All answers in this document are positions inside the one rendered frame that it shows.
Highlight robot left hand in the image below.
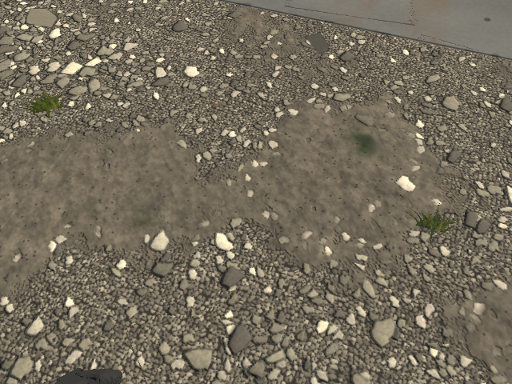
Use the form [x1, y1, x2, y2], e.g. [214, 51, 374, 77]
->
[55, 368, 122, 384]

